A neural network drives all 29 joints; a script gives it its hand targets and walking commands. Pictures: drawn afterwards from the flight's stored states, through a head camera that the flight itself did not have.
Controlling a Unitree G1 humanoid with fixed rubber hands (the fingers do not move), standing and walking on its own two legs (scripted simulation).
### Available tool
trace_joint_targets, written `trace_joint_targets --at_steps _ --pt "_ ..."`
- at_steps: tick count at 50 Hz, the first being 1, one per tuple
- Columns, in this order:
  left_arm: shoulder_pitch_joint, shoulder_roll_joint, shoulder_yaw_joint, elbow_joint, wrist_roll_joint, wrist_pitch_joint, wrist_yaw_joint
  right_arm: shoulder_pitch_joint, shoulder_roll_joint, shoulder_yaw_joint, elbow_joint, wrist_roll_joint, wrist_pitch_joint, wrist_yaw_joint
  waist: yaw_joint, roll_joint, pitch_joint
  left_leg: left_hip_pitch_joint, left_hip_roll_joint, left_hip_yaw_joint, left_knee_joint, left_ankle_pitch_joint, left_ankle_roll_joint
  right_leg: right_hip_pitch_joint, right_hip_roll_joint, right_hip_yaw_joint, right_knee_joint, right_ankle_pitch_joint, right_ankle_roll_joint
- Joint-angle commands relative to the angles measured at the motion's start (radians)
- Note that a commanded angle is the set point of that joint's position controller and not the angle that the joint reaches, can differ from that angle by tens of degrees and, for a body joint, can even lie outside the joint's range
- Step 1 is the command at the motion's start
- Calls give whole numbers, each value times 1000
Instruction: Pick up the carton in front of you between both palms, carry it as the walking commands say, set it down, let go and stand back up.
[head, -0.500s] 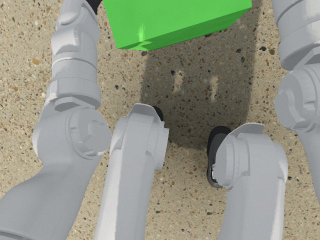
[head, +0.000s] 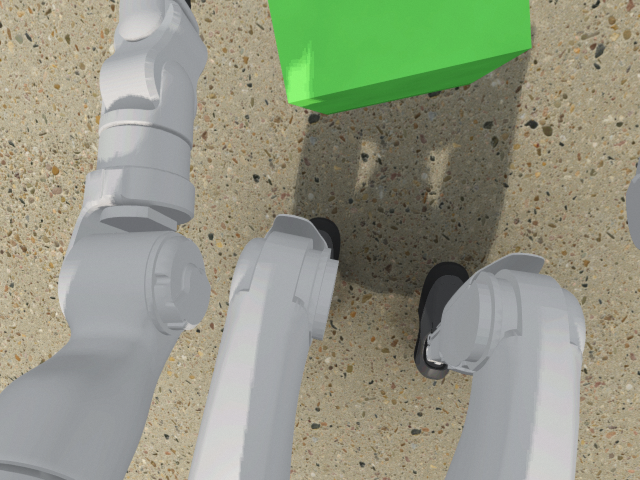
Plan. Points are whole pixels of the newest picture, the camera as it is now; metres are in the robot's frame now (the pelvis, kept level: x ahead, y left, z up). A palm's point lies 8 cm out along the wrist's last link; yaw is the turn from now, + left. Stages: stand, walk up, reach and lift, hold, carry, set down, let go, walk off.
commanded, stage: set down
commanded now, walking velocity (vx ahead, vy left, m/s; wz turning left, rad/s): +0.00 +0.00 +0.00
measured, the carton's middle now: out of the picture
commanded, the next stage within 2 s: let go in 0.78 s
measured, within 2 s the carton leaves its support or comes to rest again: neither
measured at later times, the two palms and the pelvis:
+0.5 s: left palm out of the picture +0.52 +0.24 +0.03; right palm out of the picture +0.64 -0.14 +0.03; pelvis +0.01 +0.00 +0.13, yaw -1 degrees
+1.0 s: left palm out of the picture +0.50 +0.22 +0.15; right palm out of the picture +0.60 -0.16 +0.15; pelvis +0.04 +0.00 +0.26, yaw -3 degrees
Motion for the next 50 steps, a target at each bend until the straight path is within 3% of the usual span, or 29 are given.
trace_joint_targets --at_steps 1,7,15,21,40,45,50 --pt "-197 100 16 -119 32 15 6 -295 -88 -81 -56 -45 0 15 64 -171 -1296 748 -29 60 -200 406 -21 488 23 -26 -269 236 -9" --pt "-168 54 53 -129 90 29 -9 -250 -82 -156 -29 -116 -5 48 57 -154 -1251 719 -27 58 -294 370 -37 465 29 -21 -378 228 -12" --pt "-119 82 91 -228 106 58 -17 -261 -61 -157 -142 -133 27 64 90 -244 -1440 753 -42 80 -432 448 -29 732 43 -21 -504 356 7" --pt "-63 88 91 -288 98 88 -31 -226 -46 -175 -220 -148 61 70 85 -287 -1534 785 -49 88 -540 514 -23 913 52 -20 -599 481 18" --pt "81 15 125 -294 187 73 -82 -49 11 -293 -164 -235 29 102 58 -217 -1380 1023 -39 73 -923 584 -35 1108 50 2 -993 572 29" --pt "216 1 119 -311 240 44 -128 117 71 -367 -217 -295 7 76 25 -192 -1457 1158 -40 70 -1001 675 -30 1248 55 5 -1087 722 38" --pt "452 34 64 -359 285 -3 -208 403 222 -425 -395 -323 -20 -11 4 -168 -1526 1268 -39 58 -1059 752 -16 1413 53 20 -1165 896 52"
